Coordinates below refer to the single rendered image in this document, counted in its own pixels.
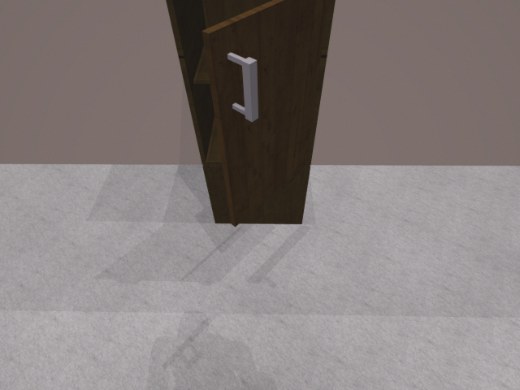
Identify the handle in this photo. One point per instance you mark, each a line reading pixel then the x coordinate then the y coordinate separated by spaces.
pixel 250 83

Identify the cupboard door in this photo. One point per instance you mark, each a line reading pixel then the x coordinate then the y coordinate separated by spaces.
pixel 285 37

